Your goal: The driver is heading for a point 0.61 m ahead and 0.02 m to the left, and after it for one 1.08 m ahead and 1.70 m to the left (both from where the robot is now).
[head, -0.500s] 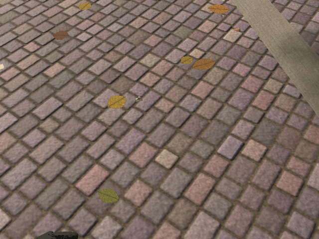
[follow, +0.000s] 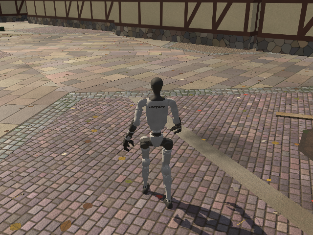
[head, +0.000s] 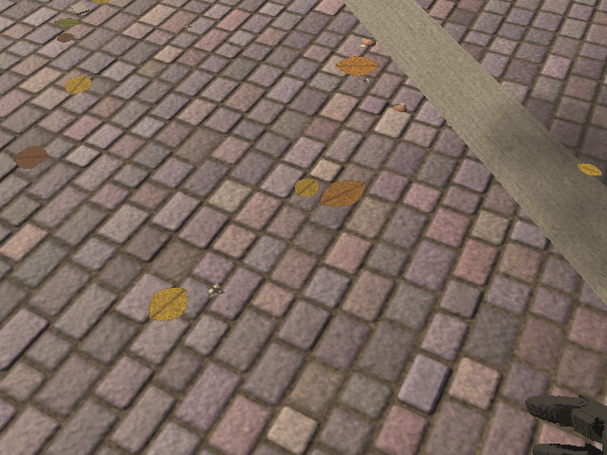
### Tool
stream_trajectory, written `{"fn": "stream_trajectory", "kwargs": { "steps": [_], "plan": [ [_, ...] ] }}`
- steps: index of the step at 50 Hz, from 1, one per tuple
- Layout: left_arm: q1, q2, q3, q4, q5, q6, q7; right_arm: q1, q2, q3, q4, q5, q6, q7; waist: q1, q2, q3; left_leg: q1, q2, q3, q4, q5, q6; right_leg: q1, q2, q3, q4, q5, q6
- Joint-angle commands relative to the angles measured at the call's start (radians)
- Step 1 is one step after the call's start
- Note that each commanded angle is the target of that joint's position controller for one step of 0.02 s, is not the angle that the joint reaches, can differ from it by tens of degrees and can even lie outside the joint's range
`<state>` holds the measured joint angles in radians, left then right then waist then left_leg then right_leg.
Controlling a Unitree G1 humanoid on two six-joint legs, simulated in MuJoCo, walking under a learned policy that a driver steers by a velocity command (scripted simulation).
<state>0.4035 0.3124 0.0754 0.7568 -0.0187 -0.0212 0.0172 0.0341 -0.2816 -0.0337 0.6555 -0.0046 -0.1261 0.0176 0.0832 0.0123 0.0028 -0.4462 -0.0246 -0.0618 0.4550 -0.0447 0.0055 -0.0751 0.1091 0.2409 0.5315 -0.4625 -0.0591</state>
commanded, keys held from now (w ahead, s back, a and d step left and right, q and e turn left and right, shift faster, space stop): w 0.56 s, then w+q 0.44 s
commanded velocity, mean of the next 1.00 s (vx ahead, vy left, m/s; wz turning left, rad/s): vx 0.50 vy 0.00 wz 0.03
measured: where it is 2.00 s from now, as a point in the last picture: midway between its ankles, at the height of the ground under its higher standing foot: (311, 250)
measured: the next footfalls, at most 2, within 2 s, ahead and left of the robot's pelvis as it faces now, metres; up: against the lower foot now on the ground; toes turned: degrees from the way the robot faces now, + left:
right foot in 0.48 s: +0.39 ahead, -0.15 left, +0.00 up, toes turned -5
left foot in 1.02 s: +0.69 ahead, +0.08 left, +0.00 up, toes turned +9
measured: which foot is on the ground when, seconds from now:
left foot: down 0.00-0.48, up 0.50-1.00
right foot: down 0.00-0.00, up 0.02-0.46, down 0.48-1.00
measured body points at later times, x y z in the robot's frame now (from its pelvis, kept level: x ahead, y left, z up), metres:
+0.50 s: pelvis +0.26 -0.04 +0.00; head +0.29 -0.05 +0.45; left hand +0.53 +0.17 -0.06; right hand +0.21 -0.33 -0.13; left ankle +0.12 +0.12 -0.71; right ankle +0.35 -0.15 -0.73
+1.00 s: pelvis +0.52 -0.04 +0.00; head +0.56 -0.03 +0.45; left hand +0.50 +0.25 -0.13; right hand +0.76 -0.24 -0.09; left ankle +0.65 +0.08 -0.72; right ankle +0.35 -0.15 -0.72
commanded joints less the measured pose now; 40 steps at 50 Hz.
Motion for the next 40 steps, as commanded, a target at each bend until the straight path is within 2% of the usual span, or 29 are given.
{"fn": "stream_trajectory", "kwargs": {
  "steps": [1, 2, 3, 4, 5, 6, 7, 9, 11, 13, 16, 19, 21, 22, 23, 24, 25, 26, 27, 28, 29, 30, 31, 33, 36, 40],
  "plan": [
    [0.109, -0.018, -0.021, -0.099, -0.011, -0.026, -0.004, 0.351, -0.290, -0.098, 0.034, -0.019, -0.001, -0.007, -0.115, 0.304, -0.331, 0.801, 0.416, -0.639, -0.089, -0.245, 0.276, -0.540, 0.014, -0.066, 0.588, -0.088, 0.025],
    [0.106, 0.078, -0.009, -0.069, -0.022, -0.030, -0.001, 0.347, -0.198, -0.082, 0.032, 0.011, 0.003, 0.001, -0.139, 0.223, -0.269, 0.771, 0.430, -0.747, -0.147, -0.470, 0.273, -0.667, -0.060, -0.040, 0.715, -0.107, 0.036],
    [-0.012, 0.131, 0.006, -0.078, -0.018, -0.029, -0.002, 0.304, -0.136, -0.065, 0.026, 0.013, 0.006, -0.001, -0.167, 0.120, -0.136, 0.657, 0.378, -0.593, -0.161, -0.453, 0.230, -0.698, -0.091, -0.047, 0.745, -0.014, 0.040],
    [-0.086, 0.125, 0.005, -0.096, -0.006, -0.029, 0.000, 0.257, -0.122, -0.056, 0.021, 0.001, 0.012, 0.000, -0.156, 0.053, -0.069, 0.547, 0.334, -0.470, -0.172, -0.332, 0.206, -0.678, -0.120, -0.082, 0.727, 0.049, 0.043],
    [-0.135, 0.113, 0.006, -0.112, 0.007, -0.034, -0.002, 0.231, -0.106, -0.050, 0.029, -0.004, 0.015, 0.001, -0.142, 0.043, -0.012, 0.459, 0.299, -0.390, -0.192, -0.214, 0.205, -0.670, -0.143, -0.090, 0.674, 0.091, 0.045],
    [-0.142, 0.096, 0.006, -0.117, 0.007, -0.036, -0.009, 0.220, -0.093, -0.043, 0.034, -0.011, 0.015, -0.001, -0.118, 0.063, 0.001, 0.402, 0.268, -0.323, -0.214, -0.132, 0.197, -0.627, -0.168, -0.100, 0.628, 0.118, 0.043],
    [-0.132, 0.076, 0.002, -0.117, 0.003, -0.036, -0.014, 0.217, -0.086, -0.041, 0.041, -0.009, 0.013, 0.000, -0.104, 0.085, 0.000, 0.372, 0.250, -0.284, -0.233, -0.086, 0.197, -0.595, -0.177, -0.116, 0.585, 0.126, 0.045],
    [-0.142, 0.040, -0.010, -0.121, 0.007, -0.034, -0.020, 0.227, -0.103, -0.045, 0.059, 0.006, 0.010, 0.000, -0.096, 0.094, 0.002, 0.340, 0.245, -0.224, -0.265, -0.010, 0.217, -0.579, -0.190, -0.154, 0.489, 0.133, 0.055],
    [-0.203, 0.017, -0.024, -0.141, 0.016, -0.038, -0.024, 0.234, -0.141, -0.055, 0.073, 0.013, 0.013, -0.003, -0.107, 0.077, 0.013, 0.320, 0.247, -0.176, -0.294, 0.033, 0.229, -0.572, -0.203, -0.178, 0.364, 0.207, 0.065],
    [-0.263, 0.005, -0.033, -0.151, 0.014, -0.046, -0.032, 0.245, -0.163, -0.060, 0.086, 0.017, 0.019, -0.005, -0.127, 0.067, 0.017, 0.305, 0.229, -0.116, -0.307, 0.054, 0.215, -0.531, -0.199, -0.197, 0.233, 0.324, 0.065],
    [-0.349, 0.016, -0.033, -0.168, 0.006, -0.054, -0.040, 0.292, -0.180, -0.061, 0.116, 0.026, 0.029, -0.005, -0.157, 0.066, 0.025, 0.308, 0.220, -0.066, -0.301, 0.066, 0.192, -0.461, -0.171, -0.221, 0.099, 0.448, 0.066],
    [-0.412, 0.033, -0.027, -0.194, 0.000, -0.057, -0.049, 0.336, -0.191, -0.062, 0.147, 0.034, 0.042, -0.006, -0.163, 0.071, 0.043, 0.371, 0.257, -0.075, -0.272, 0.071, 0.173, -0.449, -0.158, -0.220, 0.030, 0.432, 0.042],
    [-0.397, 0.053, -0.019, -0.196, 0.001, -0.060, -0.052, 0.337, -0.204, -0.065, 0.160, 0.036, 0.053, -0.010, -0.134, 0.077, 0.035, 0.409, 0.275, -0.073, -0.225, 0.138, 0.154, -0.394, -0.145, -0.232, -0.011, 0.385, 0.015],
    [-0.337, 0.071, -0.008, -0.180, 0.005, -0.060, -0.050, 0.324, -0.209, -0.065, 0.161, 0.037, 0.058, -0.013, -0.090, 0.073, 0.004, 0.406, 0.258, -0.046, -0.151, 0.258, 0.135, -0.292, -0.125, -0.253, -0.047, 0.384, -0.004],
    [-0.218, 0.108, 0.014, -0.142, 0.010, -0.058, -0.043, 0.329, -0.190, -0.057, 0.162, 0.035, 0.060, -0.015, -0.034, 0.053, -0.072, 0.373, 0.213, -0.002, -0.003, 0.369, 0.111, -0.112, -0.106, -0.270, -0.065, 0.382, -0.030],
    [-0.046, 0.169, 0.036, -0.110, 0.019, -0.053, -0.032, 0.319, -0.146, -0.036, 0.141, 0.015, 0.057, -0.017, 0.041, -0.011, -0.200, 0.219, 0.164, 0.043, 0.255, 0.232, 0.071, 0.152, -0.235, -0.133, -0.036, 0.393, -0.087],
    [0.028, 0.266, 0.055, -0.096, 0.028, -0.043, -0.028, 0.412, -0.045, -0.004, 0.110, 0.006, 0.039, -0.017, 0.010, -0.265, -0.314, -0.157, 0.004, 0.094, 0.624, -0.297, -0.002, 0.450, -0.473, 0.309, -0.120, 0.222, -0.236],
    [0.044, 0.188, 0.035, -0.091, 0.012, -0.042, -0.033, 0.385, -0.117, -0.019, 0.123, 0.019, 0.023, -0.012, 0.035, -0.237, -0.329, -0.280, 0.014, -0.031, 0.771, -0.528, 0.000, 0.439, -0.491, 0.480, -0.216, 0.085, -0.260],
    [-0.024, 0.149, 0.018, -0.093, 0.008, -0.045, -0.035, 0.319, -0.170, -0.036, 0.101, 0.042, 0.014, -0.006, 0.019, -0.183, -0.183, -0.354, 0.068, -0.031, 0.805, -0.461, 0.012, 0.331, -0.462, 0.350, -0.233, 0.079, -0.223],
    [-0.080, 0.122, 0.009, -0.100, 0.012, -0.047, -0.037, 0.266, -0.163, -0.034, 0.093, 0.039, 0.012, -0.007, -0.003, -0.126, -0.108, -0.334, 0.109, -0.007, 0.771, -0.375, 0.015, 0.211, -0.413, 0.231, -0.249, 0.155, -0.197],
    [-0.131, 0.095, 0.002, -0.100, 0.020, -0.050, -0.041, 0.245, -0.150, -0.035, 0.093, 0.027, 0.017, -0.008, -0.031, -0.092, -0.053, -0.304, 0.134, -0.002, 0.718, -0.314, 0.010, 0.106, -0.383, 0.148, -0.280, 0.241, -0.184],
    [-0.162, 0.070, -0.005, -0.101, 0.030, -0.057, -0.042, 0.258, -0.138, -0.037, 0.101, 0.021, 0.029, -0.009, -0.062, -0.096, -0.033, -0.246, 0.159, -0.012, 0.686, -0.266, 0.007, 0.030, -0.356, 0.084, -0.314, 0.313, -0.170],
    [-0.178, 0.072, -0.002, -0.095, 0.031, -0.064, -0.043, 0.281, -0.117, -0.034, 0.109, 0.025, 0.041, -0.007, -0.082, -0.120, -0.030, -0.197, 0.164, -0.014, 0.670, -0.242, -0.002, -0.024, -0.353, 0.045, -0.342, 0.359, -0.176],
    [-0.178, 0.076, 0.004, -0.071, 0.028, -0.084, -0.043, 0.278, -0.089, -0.030, 0.112, 0.026, 0.063, -0.011, -0.095, -0.102, -0.009, -0.189, 0.162, -0.026, 0.633, -0.192, -0.017, -0.073, -0.347, -0.049, -0.384, 0.439, -0.178],
    [-0.153, 0.092, 0.011, -0.035, 0.035, -0.093, -0.032, 0.206, -0.079, -0.031, 0.089, 0.024, 0.071, -0.013, -0.081, -0.065, 0.022, -0.248, 0.147, -0.059, 0.506, -0.041, -0.026, -0.056, -0.341, -0.152, -0.410, 0.507, -0.160],
    [-0.136, 0.112, 0.014, -0.006, 0.029, -0.090, -0.020, 0.096, -0.056, -0.022, 0.056, 0.023, 0.063, 0.007, -0.042, -0.055, 0.053, -0.207, 0.122, -0.004, 0.286, 0.151, -0.012, -0.038, -0.318, -0.278, -0.434, 0.526, -0.119]
  ]
}}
